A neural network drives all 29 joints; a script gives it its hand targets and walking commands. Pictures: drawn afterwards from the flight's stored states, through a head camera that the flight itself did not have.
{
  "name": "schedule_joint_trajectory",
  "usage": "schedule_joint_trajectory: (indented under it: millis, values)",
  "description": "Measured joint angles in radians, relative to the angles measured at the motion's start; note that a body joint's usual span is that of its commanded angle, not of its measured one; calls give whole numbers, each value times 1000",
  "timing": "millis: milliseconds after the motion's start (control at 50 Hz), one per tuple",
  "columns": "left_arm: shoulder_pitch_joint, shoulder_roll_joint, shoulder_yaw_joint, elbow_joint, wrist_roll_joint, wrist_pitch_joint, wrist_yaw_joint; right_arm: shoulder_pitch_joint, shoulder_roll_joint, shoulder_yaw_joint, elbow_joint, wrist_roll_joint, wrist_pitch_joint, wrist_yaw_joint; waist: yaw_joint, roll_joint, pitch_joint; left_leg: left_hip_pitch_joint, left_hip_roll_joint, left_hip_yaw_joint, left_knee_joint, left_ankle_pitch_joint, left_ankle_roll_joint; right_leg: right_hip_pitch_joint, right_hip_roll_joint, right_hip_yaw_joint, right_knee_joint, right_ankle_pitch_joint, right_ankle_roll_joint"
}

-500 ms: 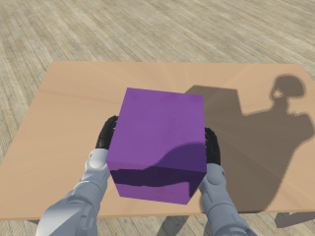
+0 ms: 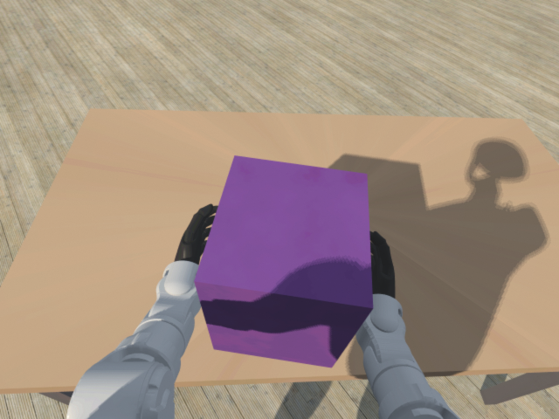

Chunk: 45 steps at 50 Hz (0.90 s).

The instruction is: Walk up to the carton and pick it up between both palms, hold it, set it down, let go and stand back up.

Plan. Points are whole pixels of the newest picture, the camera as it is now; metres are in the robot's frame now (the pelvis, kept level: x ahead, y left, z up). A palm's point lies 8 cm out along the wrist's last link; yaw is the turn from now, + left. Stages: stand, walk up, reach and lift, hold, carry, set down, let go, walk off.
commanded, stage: reach and lift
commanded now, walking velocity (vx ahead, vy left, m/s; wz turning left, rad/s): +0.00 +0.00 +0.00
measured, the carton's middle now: (285, 267) +0.36 -0.05 -0.01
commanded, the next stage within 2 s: none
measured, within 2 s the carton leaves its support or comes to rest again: leaves its support in 0.20 s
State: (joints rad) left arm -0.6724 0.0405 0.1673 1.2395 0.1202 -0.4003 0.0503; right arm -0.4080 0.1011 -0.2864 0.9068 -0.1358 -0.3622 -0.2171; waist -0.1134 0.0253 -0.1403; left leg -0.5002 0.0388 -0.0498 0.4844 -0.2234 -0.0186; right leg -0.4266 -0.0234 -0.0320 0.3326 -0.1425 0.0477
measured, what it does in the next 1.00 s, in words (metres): stands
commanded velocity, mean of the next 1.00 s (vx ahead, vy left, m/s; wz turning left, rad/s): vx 0.00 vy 0.00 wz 0.00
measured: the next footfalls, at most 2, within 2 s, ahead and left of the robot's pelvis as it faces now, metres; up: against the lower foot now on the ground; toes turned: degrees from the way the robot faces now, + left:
none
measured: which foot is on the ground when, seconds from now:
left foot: down 0.00-1.00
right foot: down 0.00-1.00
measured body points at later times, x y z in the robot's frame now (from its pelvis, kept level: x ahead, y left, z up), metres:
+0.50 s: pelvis +0.00 +0.00 +0.00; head +0.03 -0.01 +0.45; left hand +0.41 +0.10 +0.06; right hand +0.35 -0.19 +0.04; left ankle +0.00 +0.12 -0.74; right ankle +0.00 -0.15 -0.74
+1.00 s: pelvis -0.01 +0.00 +0.00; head +0.03 +0.02 +0.45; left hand +0.41 +0.10 +0.04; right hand +0.34 -0.19 +0.03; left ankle +0.00 +0.12 -0.74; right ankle +0.00 -0.15 -0.74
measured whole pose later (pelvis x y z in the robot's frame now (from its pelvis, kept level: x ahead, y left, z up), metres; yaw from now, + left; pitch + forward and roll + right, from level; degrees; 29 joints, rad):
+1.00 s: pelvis -0.01 +0.00 +0.00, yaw -1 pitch +16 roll -2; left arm -0.70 0.05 0.01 1.11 0.02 -0.29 0.14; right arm -0.49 0.01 -0.17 0.98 0.00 -0.37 -0.23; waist -0.08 0.01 -0.22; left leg -0.54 0.04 -0.04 0.43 -0.17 -0.02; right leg -0.45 -0.01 -0.01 0.24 -0.07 0.04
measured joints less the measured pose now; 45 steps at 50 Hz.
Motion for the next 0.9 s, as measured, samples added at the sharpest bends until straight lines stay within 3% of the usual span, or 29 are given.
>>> schedule_joint_trajectory:
  millis: [100,340,480,720,800,900]
  values:
    - [-11,5,-31,17,-23,1,17,-7,-8,7,-1,0,16,0,5,9,-25,-25,0,6,10,-4,2,-29,-1,7,13,-3,2]
    - [31,0,-128,-71,-124,38,49,23,-50,100,-95,81,79,-6,9,57,-72,-36,1,-15,33,-21,-3,-31,3,-10,31,-23,-3]
    - [19,-15,-53,-118,-82,47,36,1,-64,119,-160,74,127,-9,21,46,-44,36,-6,-12,6,-14,-4,24,-2,-3,38,-35,-4]
    - [-48,-13,85,-57,37,43,0,-105,-31,-12,36,-55,23,-3,32,-42,26,123,-6,1,-67,26,-4,105,-3,12,-33,8,-4]
    - [-56,2,31,-82,25,73,11,-129,-23,-55,96,-69,-22,-3,20,-56,25,80,-7,-3,-70,41,-3,77,-3,7,-60,34,-2]
    - [-58,5,-76,-95,-30,86,59,-114,-59,11,98,25,-37,-6,29,-46,-16,4,-2,2,-58,47,0,15,2,13,-85,63,-2]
